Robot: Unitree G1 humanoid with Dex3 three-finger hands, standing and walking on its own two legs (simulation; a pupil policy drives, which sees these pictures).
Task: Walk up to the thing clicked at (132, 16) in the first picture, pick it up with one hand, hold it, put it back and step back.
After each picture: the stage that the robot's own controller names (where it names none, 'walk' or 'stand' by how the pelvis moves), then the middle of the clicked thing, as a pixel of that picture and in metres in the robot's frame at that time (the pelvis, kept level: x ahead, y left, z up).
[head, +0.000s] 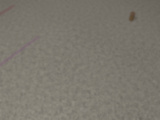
stand; (132, 16) +1.98 -0.66 -0.72
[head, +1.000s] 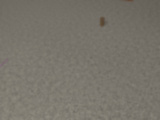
walk; (102, 21) +1.94 -0.11 -0.69
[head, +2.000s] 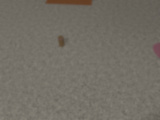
walk; (61, 41) +1.32 +0.31 -0.71
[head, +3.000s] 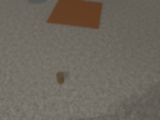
walk; (60, 78) +0.85 +0.26 -0.71
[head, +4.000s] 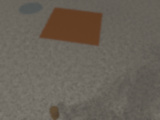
walk; (54, 112) +0.52 +0.21 -0.70
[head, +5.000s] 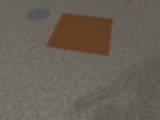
stand; out of the picture +0.37 +0.19 -0.71
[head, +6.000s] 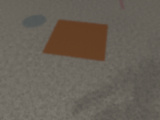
stand; out of the picture +0.35 +0.19 -0.73
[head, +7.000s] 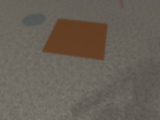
stand; out of the picture +0.36 +0.20 -0.73
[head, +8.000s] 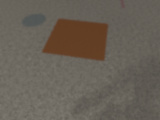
stand; out of the picture +0.34 +0.21 -0.73
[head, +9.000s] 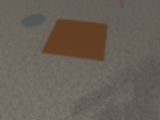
stand; out of the picture +0.34 +0.21 -0.73
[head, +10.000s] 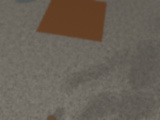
go down; out of the picture +0.37 +0.20 -0.70
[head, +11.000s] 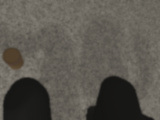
go down; (14, 59) +0.42 +0.25 -0.29
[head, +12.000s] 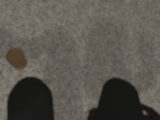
close in; (17, 59) +0.42 +0.25 -0.29
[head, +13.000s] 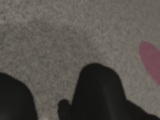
close; out of the picture +0.40 +0.29 -0.21
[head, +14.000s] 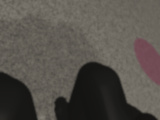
close; out of the picture +0.39 +0.29 -0.22
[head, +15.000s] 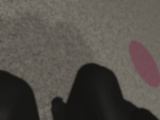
lift; out of the picture +0.37 +0.28 -0.23
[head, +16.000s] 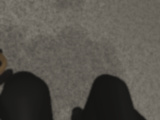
lift; out of the picture +0.34 +0.26 -0.15
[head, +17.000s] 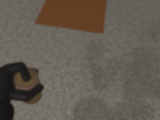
lift; (29, 87) +0.32 +0.18 +0.02
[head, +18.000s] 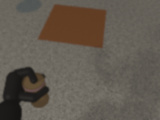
hold; (37, 91) +0.32 +0.17 +0.00
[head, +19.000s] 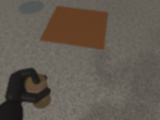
hold; (39, 91) +0.32 +0.17 +0.00
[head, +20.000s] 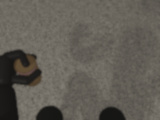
crouch; (29, 71) +0.38 +0.19 -0.07
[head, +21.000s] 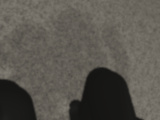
lower; out of the picture +0.41 +0.28 -0.19
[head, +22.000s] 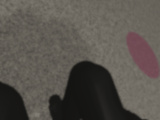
lower; out of the picture +0.41 +0.30 -0.22
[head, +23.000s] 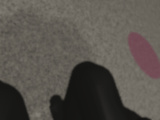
lower; out of the picture +0.41 +0.31 -0.22
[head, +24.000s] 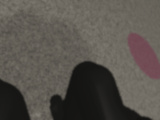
lower; out of the picture +0.41 +0.31 -0.22
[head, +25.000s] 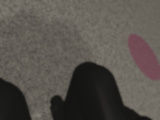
loosen; out of the picture +0.40 +0.31 -0.22
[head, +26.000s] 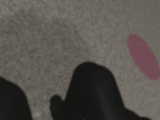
withdraw; out of the picture +0.40 +0.29 -0.23
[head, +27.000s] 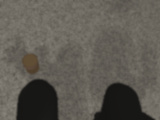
walk; (31, 64) +0.43 +0.24 -0.31
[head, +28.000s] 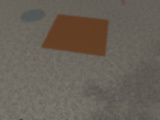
stand; out of the picture +0.36 +0.17 -0.66
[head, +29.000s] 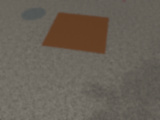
stand; out of the picture +0.38 +0.19 -0.67
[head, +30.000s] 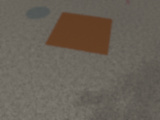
stand; out of the picture +0.38 +0.18 -0.69
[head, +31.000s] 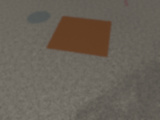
walk; out of the picture +0.39 +0.18 -0.72
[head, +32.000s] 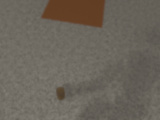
walk; (60, 93) +0.57 +0.14 -0.70
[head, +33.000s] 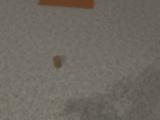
walk; (57, 62) +0.87 +0.27 -0.69
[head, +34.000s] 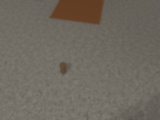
stand; (63, 68) +0.98 +0.21 -0.71
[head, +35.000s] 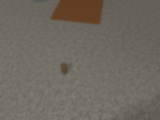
stand; (64, 68) +0.99 +0.22 -0.73
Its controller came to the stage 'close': yes
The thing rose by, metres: 0.71
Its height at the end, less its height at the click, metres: +0.00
